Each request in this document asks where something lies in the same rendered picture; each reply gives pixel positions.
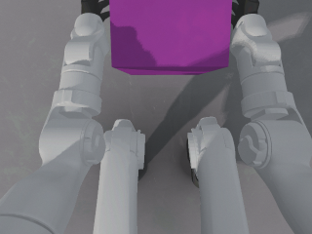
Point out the left robot upper arm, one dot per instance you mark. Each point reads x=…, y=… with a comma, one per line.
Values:
x=43, y=202

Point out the right robot upper arm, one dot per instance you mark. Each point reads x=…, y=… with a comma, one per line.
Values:
x=280, y=151

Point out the right robot forearm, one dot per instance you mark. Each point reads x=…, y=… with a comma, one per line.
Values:
x=261, y=72

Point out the left robot forearm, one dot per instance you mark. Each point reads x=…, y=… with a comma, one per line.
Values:
x=81, y=73

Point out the right robot shin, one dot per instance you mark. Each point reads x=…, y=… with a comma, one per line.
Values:
x=228, y=139

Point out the right robot foot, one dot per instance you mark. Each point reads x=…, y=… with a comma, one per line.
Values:
x=193, y=176

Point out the robot right hand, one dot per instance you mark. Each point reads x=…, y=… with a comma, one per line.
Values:
x=244, y=7

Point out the carton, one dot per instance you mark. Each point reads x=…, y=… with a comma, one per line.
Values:
x=170, y=37

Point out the robot left hand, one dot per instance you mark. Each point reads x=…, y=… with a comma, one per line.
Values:
x=95, y=7

